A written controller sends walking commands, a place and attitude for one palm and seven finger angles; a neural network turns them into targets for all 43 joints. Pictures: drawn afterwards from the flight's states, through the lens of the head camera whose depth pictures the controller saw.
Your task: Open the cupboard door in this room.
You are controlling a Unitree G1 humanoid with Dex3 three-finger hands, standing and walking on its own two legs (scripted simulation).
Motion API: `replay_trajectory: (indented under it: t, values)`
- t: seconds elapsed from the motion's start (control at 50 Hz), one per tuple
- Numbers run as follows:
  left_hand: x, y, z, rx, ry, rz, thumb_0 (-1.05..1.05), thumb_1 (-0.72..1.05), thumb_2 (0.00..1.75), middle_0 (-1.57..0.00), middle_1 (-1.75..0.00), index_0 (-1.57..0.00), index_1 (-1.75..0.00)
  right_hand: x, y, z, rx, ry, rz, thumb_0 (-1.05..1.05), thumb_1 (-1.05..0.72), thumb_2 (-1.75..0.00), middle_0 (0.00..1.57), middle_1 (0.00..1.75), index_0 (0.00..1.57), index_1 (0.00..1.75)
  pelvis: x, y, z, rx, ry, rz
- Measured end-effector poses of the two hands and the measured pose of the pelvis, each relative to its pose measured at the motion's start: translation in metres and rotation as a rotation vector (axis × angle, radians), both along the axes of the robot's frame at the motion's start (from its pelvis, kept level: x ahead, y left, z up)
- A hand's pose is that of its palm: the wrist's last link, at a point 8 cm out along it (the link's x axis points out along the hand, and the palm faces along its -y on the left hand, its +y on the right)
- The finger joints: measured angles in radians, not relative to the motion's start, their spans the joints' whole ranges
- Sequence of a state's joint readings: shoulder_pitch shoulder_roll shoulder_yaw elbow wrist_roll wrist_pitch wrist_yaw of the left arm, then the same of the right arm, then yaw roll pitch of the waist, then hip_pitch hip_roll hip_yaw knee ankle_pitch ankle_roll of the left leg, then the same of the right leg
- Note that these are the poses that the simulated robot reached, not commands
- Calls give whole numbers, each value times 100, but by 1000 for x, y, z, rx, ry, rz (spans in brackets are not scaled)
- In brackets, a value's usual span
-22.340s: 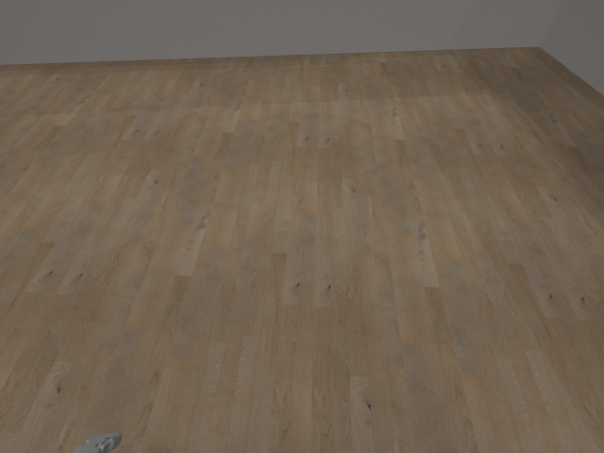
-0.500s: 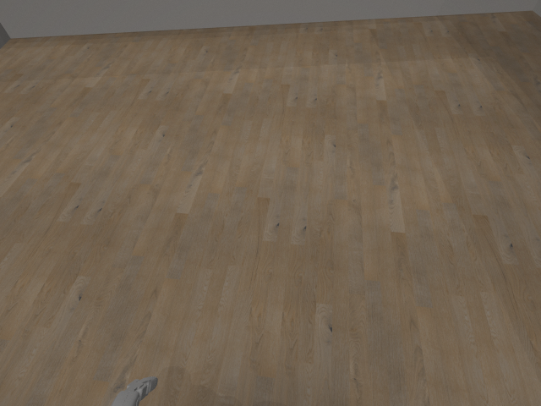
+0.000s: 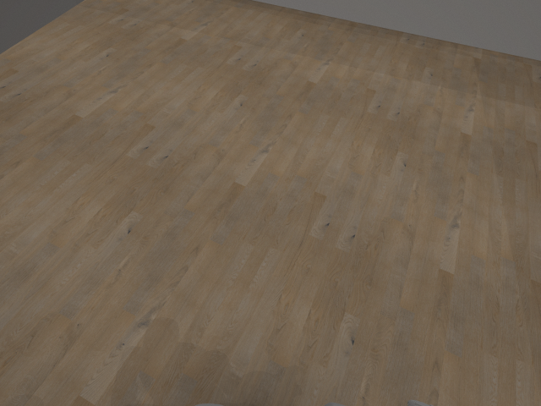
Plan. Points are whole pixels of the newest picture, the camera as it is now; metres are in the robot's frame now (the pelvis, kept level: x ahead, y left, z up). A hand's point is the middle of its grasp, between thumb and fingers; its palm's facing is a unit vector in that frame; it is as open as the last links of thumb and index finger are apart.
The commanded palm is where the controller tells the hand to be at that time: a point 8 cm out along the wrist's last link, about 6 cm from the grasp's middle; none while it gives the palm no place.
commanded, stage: turn or walk to find it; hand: left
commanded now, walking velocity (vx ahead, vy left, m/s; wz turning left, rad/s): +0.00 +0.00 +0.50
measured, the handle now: out of the picture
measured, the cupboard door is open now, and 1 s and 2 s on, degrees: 0 0 0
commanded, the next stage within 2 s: none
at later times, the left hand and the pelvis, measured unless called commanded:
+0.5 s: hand out of the picture +0.08 +0.18 -0.13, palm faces +0.23 -0.93 -0.28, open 7.4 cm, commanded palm none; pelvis +0.00 -0.04 +0.00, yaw +15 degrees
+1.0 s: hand out of the picture -0.13 +0.18 -0.18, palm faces +0.55 -0.80 -0.25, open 7.4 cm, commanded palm none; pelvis -0.03 -0.01 +0.00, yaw +30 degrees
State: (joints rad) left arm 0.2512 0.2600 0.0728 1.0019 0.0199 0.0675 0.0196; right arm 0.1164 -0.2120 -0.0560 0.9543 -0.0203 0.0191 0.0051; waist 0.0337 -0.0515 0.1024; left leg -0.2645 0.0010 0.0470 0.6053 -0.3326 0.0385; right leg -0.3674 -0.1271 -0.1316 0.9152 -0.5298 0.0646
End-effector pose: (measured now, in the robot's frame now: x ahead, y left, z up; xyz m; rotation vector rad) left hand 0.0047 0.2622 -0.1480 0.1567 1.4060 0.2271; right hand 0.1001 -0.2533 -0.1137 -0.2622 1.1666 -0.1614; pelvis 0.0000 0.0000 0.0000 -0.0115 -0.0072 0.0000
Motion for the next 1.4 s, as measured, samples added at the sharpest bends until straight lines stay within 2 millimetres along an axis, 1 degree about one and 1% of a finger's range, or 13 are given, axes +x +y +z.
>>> replay_trajectory:
  t: [0.12, 0.24, 0.38, 0.46, 0.6, 0.74, 0.82, 0.94, 1.02, 1.12, 1.2, 1.3, 1.4]
  values:
    - [16, 16, 15, 4, -90, 33, 0, 91, 90, -20, -30, -20, -30, 11, 21, 12, 4, -12, 58, 1, -90, -90, 21, 30, 20, 30, -1, 10, 12, -18, 1, 55]
    - [41, 14, 26, 22, -188, 44, 0, 91, 90, -20, -30, -20, -30, 4, 25, 6, 32, 18, 80, 1, -90, -90, 21, 30, 20, 30, -2, 6, 14, -12, 6, 114]
    - [67, -11, 39, 48, -280, 49, 0, 91, 90, -20, -30, -20, -30, -19, 4, -13, 60, 108, 84, 1, -90, -90, 21, 30, 20, 30, -3, -16, 10, 4, 16, 189]
    - [66, -31, 43, 83, -325, 61, 0, 90, 90, -20, -30, -20, -30, -24, -18, -31, 81, 151, 90, 1, -90, -90, 21, 30, 20, 30, -1, -35, 1, 21, 17, 227]
    - [17, -59, 51, 93, -257, 161, 0, 90, 90, -20, -30, -21, -30, -9, -39, -31, 79, 187, 159, 1, -90, -90, 20, 30, 20, 30, -3, -51, 10, 46, -2, 313]
    - [-43, -73, 42, 67, -167, 291, 0, 90, 90, -20, -30, -21, -30, 19, -32, -25, 49, 202, 268, 1, -91, -90, 20, 30, 20, 30, -4, -52, 12, 49, 8, 394]
    - [-83, -74, 33, 46, -111, 370, 0, 90, 90, -21, -30, -21, -30, 45, -9, -20, 28, 173, 353, 1, -91, -90, 20, 30, 20, 30, -10, -45, 11, 41, 14, 438]
    - [-148, -59, 6, 13, -34, 496, 0, 90, 90, -21, -30, -21, -30, 90, 50, -11, 6, 28, 499, 1, -91, -90, 20, 30, 20, 30, -23, -21, -3, 10, 13, 508]
    - [-171, -46, 3, 11, 7, 544, 0, 90, 90, -20, -30, -20, -30, 101, 82, 4, 10, -43, 561, 1, -91, -90, 20, 30, 20, 30, -30, -12, 0, 3, -3, 533]
    - [-163, -30, 15, 33, -76, 570, 0, 91, 90, -20, -30, -20, -30, 98, 100, 14, 14, -46, 608, 1, -90, -90, 20, 30, 20, 30, -33, -8, 11, -14, -14, 583]
    - [-146, -22, 23, 61, -151, 575, 0, 91, 90, -20, -30, -20, -30, 91, 101, 12, 27, -20, 623, 1, -90, -90, 21, 30, 20, 30, -33, -10, 13, -12, -13, 620]
    - [-119, -21, 32, 94, -220, 571, 0, 91, 90, -20, -30, -20, -30, 81, 85, 0, 38, 39, 619, 1, -90, -90, 21, 30, 20, 30, -29, -20, 12, -3, -7, 667]
    - [-97, -35, 39, 144, -279, 572, 0, 90, 90, -20, -30, -20, -30, 79, 57, -23, 47, 113, 616, 1, -90, -90, 21, 30, 20, 30, -17, -39, 3, 18, 10, 721]
